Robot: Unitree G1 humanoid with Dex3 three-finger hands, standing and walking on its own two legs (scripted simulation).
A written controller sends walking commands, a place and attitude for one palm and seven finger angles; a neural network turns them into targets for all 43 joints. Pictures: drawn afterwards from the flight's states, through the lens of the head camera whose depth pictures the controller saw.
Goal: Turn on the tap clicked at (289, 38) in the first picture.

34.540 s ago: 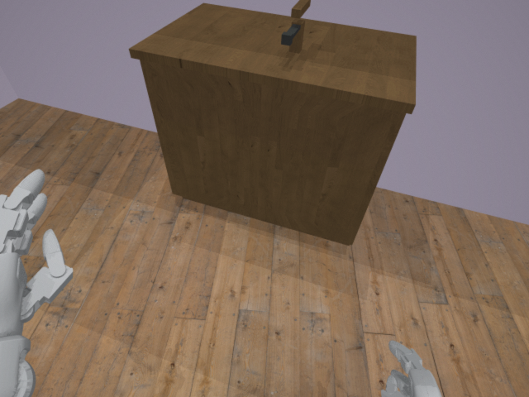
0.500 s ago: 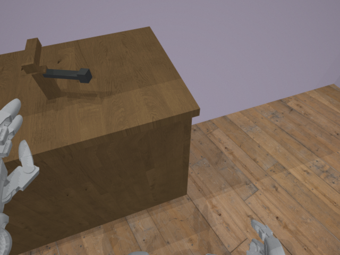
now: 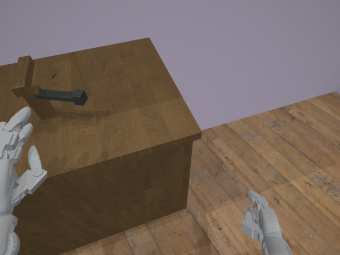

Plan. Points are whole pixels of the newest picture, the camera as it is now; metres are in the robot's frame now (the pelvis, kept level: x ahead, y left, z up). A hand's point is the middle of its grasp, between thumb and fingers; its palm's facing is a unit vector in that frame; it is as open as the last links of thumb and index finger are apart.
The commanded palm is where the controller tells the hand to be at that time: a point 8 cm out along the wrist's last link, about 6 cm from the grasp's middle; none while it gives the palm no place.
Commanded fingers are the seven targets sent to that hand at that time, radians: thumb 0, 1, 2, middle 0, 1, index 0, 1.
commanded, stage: come to a stop and stand still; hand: left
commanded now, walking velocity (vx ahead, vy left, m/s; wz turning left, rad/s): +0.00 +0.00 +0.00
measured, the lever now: (79, 97) +0.45 +0.28 +0.12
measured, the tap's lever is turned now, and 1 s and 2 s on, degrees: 63 63 63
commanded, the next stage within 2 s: look again from close up in 1.46 s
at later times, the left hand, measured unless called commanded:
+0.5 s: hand (0, 188) +0.19 +0.30 +0.15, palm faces +0.30 -0.85 -0.42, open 7.4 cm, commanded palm +0.12 +0.34 +0.18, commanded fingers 0.00 0.90 0.90 -0.20 -0.30 -0.20 -0.30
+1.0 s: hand out of the picture +0.19 +0.32 +0.17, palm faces +0.46 -0.82 -0.34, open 7.4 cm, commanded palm +0.13 +0.35 +0.18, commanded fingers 0.00 0.90 0.90 -0.20 -0.30 -0.20 -0.30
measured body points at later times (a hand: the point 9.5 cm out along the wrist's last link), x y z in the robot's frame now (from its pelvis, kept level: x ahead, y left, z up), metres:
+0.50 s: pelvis -0.04 +0.06 +0.00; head -0.01 +0.09 +0.45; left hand +0.17 +0.35 +0.17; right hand +0.10 -0.18 -0.07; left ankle +0.03 +0.14 -0.74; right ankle -0.02 -0.08 -0.73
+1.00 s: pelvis -0.02 +0.06 +0.00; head -0.01 +0.09 +0.45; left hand +0.16 +0.37 +0.18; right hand +0.18 -0.13 -0.06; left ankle +0.03 +0.14 -0.74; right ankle -0.01 -0.08 -0.74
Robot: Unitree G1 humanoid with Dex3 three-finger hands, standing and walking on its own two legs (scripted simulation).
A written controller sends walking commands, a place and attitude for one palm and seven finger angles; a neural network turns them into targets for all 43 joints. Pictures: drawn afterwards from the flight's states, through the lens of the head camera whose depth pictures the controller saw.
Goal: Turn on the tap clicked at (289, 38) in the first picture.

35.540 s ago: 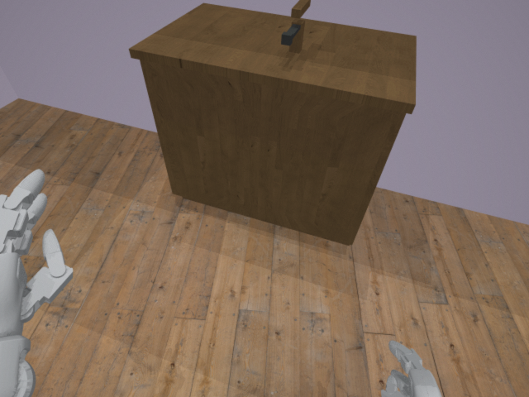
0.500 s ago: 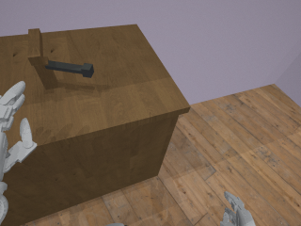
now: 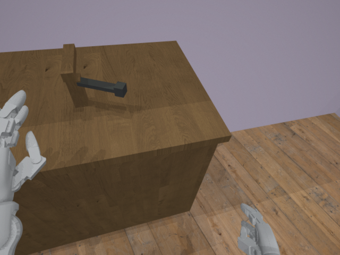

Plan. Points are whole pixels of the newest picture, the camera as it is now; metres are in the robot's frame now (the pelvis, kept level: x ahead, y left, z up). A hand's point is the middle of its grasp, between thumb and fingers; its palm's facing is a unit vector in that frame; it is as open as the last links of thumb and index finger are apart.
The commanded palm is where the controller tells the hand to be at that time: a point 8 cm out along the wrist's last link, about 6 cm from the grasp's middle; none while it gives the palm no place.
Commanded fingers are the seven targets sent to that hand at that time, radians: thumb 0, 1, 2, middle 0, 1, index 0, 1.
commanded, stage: come to a stop and stand still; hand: left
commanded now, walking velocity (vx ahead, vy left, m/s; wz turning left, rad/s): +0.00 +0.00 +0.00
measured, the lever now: (120, 89) +0.48 +0.20 +0.11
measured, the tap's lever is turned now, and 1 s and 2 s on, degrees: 63 63 63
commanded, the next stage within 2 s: look again from close up in 0.46 s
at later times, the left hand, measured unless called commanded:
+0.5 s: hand (70, 147) +0.25 +0.22 +0.16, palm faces +0.38 -0.85 -0.36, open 7.4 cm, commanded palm +0.19 +0.26 +0.17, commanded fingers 0.00 0.90 0.90 -0.20 -0.30 -0.20 -0.30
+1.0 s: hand (60, 142) +0.25 +0.24 +0.17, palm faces +0.40 -0.81 -0.42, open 7.4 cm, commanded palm +0.18 +0.26 +0.17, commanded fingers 0.00 0.90 0.90 -0.20 -0.30 -0.20 -0.30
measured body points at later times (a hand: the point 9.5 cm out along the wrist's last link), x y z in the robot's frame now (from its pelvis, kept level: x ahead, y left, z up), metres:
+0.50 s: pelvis +0.03 -0.02 +0.00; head +0.05 -0.01 +0.45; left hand +0.23 +0.27 +0.18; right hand +0.21 -0.25 -0.08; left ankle +0.05 +0.07 -0.74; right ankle +0.00 -0.14 -0.74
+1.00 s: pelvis +0.03 -0.02 +0.00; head +0.04 -0.01 +0.45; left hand +0.22 +0.28 +0.19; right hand +0.21 -0.23 -0.08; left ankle +0.05 +0.07 -0.74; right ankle +0.01 -0.14 -0.74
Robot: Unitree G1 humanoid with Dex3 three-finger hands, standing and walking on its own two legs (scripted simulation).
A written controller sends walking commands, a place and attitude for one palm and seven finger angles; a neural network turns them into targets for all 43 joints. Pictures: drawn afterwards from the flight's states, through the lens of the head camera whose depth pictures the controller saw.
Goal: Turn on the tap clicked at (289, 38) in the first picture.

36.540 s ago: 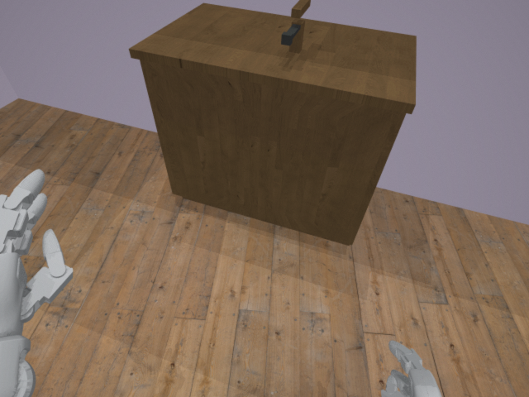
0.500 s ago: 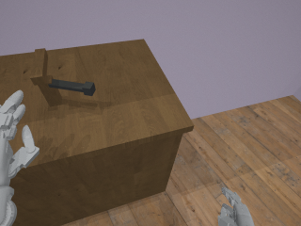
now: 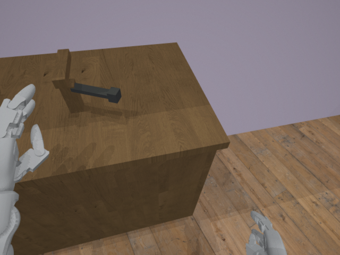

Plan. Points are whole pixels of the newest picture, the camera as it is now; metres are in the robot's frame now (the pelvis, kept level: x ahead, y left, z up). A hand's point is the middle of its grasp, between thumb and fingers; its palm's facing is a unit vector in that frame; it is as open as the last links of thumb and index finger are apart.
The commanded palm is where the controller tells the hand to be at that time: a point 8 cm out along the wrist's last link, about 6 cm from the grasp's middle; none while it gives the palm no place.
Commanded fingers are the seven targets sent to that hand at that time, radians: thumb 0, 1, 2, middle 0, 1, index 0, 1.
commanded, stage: turn the palm inward beside the body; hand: left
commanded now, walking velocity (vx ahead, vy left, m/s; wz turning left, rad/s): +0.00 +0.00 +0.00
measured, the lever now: (114, 95) +0.45 +0.21 +0.12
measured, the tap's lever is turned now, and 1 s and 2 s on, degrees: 63 63 63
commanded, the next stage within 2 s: none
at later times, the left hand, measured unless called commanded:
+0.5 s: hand (41, 180) +0.19 +0.24 +0.16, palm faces +0.51 -0.81 -0.29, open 7.4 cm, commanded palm +0.14 +0.27 +0.17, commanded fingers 0.00 0.90 0.90 -0.20 -0.30 -0.20 -0.30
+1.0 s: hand (58, 178) +0.20 +0.22 +0.15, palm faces +0.47 -0.85 -0.23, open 7.4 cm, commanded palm +0.14 +0.26 +0.17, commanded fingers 0.00 0.90 0.90 -0.20 -0.30 -0.20 -0.30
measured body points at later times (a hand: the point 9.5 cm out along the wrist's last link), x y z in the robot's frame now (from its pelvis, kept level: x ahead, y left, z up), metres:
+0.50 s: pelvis -0.04 -0.04 -0.02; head -0.06 -0.06 +0.43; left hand +0.16 +0.28 +0.18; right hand +0.18 -0.25 -0.10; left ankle +0.03 +0.09 -0.74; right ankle -0.03 -0.12 -0.74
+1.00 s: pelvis +0.01 -0.03 -0.02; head -0.01 -0.05 +0.43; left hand +0.17 +0.26 +0.17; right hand +0.22 -0.25 -0.09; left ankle +0.03 +0.09 -0.74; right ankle -0.03 -0.12 -0.74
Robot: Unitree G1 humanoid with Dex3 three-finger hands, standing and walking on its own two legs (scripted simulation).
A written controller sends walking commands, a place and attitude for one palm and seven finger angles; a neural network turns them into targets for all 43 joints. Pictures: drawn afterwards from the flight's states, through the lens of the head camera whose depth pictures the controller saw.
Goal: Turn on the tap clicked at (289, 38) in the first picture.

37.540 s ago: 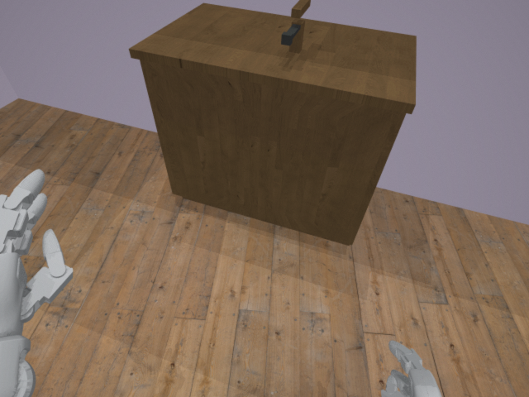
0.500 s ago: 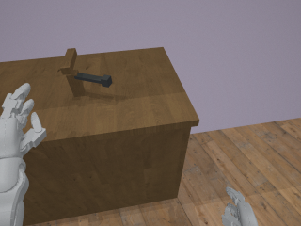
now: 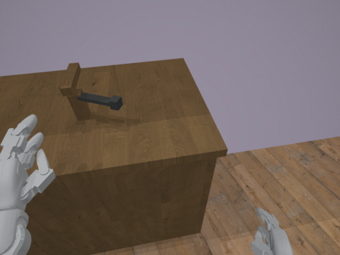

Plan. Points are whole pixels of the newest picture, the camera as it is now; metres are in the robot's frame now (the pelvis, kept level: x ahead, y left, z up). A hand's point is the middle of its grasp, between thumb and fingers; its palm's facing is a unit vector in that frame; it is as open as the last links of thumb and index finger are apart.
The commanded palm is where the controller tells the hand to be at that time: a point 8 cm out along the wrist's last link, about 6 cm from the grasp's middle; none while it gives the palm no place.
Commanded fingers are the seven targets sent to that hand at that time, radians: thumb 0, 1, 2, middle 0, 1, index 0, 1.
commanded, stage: turn the palm inward beside the body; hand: left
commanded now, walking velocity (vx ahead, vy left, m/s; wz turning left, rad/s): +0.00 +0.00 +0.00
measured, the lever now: (115, 102) +0.45 +0.22 +0.13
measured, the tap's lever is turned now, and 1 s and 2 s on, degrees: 63 63 63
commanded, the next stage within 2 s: reach beside the lever's end, fingers flat in 1.16 s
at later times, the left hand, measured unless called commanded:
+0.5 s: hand (50, 193) +0.16 +0.22 +0.17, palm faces +0.47 -0.87 -0.15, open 7.4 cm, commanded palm +0.10 +0.26 +0.18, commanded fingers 0.00 0.90 0.90 -0.20 -0.30 -0.20 -0.30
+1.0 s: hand (56, 193) +0.16 +0.21 +0.17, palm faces +0.47 -0.87 -0.12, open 7.4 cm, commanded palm +0.11 +0.25 +0.18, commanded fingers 0.00 0.90 0.90 -0.20 -0.30 -0.20 -0.30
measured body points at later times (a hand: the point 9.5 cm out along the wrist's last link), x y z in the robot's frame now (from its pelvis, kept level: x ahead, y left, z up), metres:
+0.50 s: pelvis -0.02 -0.01 +0.00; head -0.06 -0.04 +0.45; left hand +0.13 +0.27 +0.18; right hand +0.19 -0.22 -0.07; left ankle +0.02 +0.13 -0.72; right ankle -0.04 -0.09 -0.72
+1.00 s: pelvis -0.02 -0.02 +0.00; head -0.06 -0.05 +0.45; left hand +0.13 +0.26 +0.18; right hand +0.20 -0.22 -0.06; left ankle +0.02 +0.13 -0.72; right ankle -0.04 -0.09 -0.72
